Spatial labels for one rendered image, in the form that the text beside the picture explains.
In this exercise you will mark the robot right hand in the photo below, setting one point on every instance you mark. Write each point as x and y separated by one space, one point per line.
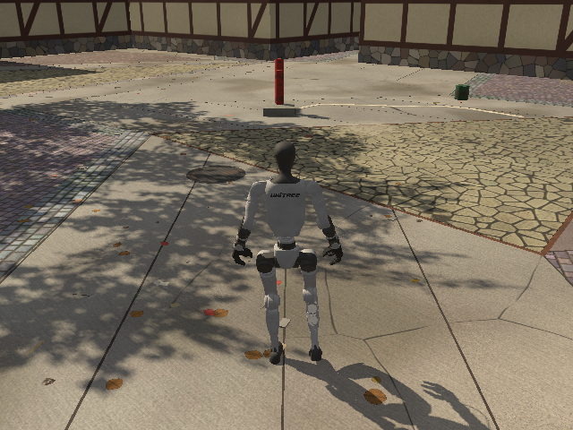
329 251

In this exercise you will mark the robot left foot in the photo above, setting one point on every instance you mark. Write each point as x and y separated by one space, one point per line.
275 356

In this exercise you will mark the robot right forearm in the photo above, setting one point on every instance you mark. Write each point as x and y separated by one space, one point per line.
331 235

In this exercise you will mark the right robot thigh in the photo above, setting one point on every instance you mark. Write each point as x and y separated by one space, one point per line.
308 265

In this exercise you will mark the robot left hand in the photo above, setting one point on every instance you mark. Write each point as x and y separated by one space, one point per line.
246 252

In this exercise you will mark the robot right upper arm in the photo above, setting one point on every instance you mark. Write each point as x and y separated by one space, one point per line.
313 188

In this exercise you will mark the robot left upper arm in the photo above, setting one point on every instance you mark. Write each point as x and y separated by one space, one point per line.
252 204

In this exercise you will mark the robot left forearm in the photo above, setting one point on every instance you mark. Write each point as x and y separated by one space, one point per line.
242 237

